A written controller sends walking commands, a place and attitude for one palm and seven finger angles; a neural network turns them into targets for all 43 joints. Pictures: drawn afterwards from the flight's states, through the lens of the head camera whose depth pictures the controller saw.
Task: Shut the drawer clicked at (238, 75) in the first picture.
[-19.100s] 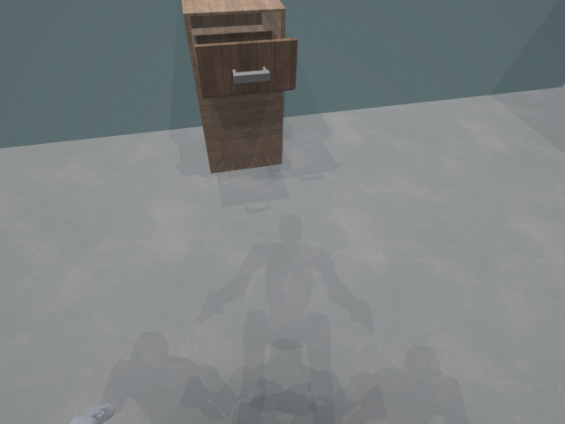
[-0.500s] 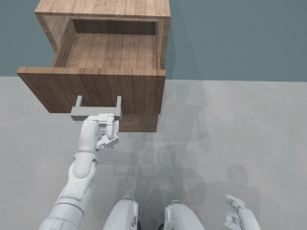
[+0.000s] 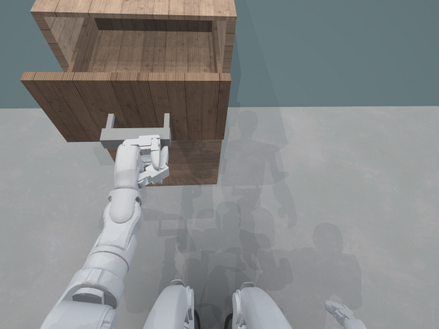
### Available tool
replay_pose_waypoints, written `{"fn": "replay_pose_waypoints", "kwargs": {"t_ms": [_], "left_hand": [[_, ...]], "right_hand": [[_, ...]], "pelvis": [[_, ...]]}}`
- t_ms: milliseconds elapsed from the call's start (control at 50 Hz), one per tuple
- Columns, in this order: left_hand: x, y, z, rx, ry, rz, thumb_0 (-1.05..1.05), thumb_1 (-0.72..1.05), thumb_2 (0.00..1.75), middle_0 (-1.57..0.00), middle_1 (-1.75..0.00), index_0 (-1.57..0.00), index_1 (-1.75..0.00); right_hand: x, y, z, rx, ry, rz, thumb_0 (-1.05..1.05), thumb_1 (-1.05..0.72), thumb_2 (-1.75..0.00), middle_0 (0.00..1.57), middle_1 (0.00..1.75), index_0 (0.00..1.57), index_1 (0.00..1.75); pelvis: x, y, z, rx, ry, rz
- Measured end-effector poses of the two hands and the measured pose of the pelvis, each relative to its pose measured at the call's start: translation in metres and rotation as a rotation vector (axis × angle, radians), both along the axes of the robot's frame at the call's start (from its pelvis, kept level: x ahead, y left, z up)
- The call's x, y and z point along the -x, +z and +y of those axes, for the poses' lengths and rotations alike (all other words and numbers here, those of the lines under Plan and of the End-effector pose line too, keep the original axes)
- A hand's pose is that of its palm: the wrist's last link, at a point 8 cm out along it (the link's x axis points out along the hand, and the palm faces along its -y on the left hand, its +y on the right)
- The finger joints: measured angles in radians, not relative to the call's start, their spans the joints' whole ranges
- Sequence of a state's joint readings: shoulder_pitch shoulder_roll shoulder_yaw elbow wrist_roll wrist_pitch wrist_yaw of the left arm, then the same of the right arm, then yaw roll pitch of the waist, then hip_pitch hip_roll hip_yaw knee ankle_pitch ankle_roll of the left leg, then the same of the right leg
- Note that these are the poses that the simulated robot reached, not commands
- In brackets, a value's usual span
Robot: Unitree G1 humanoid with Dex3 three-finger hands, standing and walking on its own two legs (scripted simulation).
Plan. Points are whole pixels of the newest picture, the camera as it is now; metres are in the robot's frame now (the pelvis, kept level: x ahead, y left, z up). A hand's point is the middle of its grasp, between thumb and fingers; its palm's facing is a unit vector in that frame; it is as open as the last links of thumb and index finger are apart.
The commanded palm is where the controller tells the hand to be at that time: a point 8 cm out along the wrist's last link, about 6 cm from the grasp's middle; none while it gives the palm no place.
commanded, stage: push the drawer shut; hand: left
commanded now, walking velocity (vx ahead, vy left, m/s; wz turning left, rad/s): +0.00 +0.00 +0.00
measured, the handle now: (138, 128) +0.48 +0.15 +0.03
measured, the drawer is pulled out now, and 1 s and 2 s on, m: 0.17 0.04 0.00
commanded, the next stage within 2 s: pull the fist back off the drawer in 1.72 s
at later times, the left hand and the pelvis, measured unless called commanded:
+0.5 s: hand (164, 133) +0.48 +0.10 +0.02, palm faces +0.02 -1.00 -0.05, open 3.5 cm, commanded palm +0.48 +0.15 +0.04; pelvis +0.00 +0.00 -0.01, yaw -1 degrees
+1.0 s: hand (165, 109) +0.54 +0.10 +0.02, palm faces +0.02 -1.00 -0.05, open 3.6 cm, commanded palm +0.54 +0.15 +0.04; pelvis +0.00 +0.00 -0.02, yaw -2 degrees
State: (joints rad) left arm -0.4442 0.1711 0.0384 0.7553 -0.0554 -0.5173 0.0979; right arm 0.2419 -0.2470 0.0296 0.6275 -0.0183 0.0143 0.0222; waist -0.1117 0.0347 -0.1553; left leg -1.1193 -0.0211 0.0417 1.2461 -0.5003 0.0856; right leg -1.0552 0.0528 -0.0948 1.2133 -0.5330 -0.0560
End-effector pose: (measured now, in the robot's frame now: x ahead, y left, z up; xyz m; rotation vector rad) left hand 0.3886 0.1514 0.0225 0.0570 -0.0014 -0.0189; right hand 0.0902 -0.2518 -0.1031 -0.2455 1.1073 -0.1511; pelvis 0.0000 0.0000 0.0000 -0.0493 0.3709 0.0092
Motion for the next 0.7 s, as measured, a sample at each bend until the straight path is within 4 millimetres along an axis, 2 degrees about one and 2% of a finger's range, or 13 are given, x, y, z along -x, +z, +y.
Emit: {"fn": "replay_pose_waypoints", "kwargs": {"t_ms": [340,540,700], "left_hand": [[-0.046,0.001,0.0,0.003,0.031,0.005,0.07,0.64,0.86,-1.4,-1.6,-1.42,-1.6],[-0.075,0.003,0.0,0.004,0.04,0.006,0.09,0.64,0.85,-1.4,-1.6,-1.4,-1.6],[-0.096,0.004,0.0,0.006,0.04,0.015,0.1,0.64,0.85,-1.4,-1.6,-1.4,-1.6]], "right_hand": [[0.041,-0.005,-0.005,0.027,-0.045,0.099,0.01,-0.91,-0.89,0.2,0.3,0.2,0.3],[0.071,-0.008,-0.008,0.027,-0.083,0.187,0.01,-0.91,-0.89,0.2,0.3,0.2,0.3],[0.086,-0.007,-0.009,0.027,-0.109,0.236,0.01,-0.91,-0.89,0.2,0.3,0.2,0.3]], "pelvis": [[0.005,-0.005,0.001,0.006,-0.002,0.033],[0.003,-0.008,-0.001,0.008,-0.009,0.06],[0.0,-0.011,-0.002,0.013,-0.014,0.084]]}}
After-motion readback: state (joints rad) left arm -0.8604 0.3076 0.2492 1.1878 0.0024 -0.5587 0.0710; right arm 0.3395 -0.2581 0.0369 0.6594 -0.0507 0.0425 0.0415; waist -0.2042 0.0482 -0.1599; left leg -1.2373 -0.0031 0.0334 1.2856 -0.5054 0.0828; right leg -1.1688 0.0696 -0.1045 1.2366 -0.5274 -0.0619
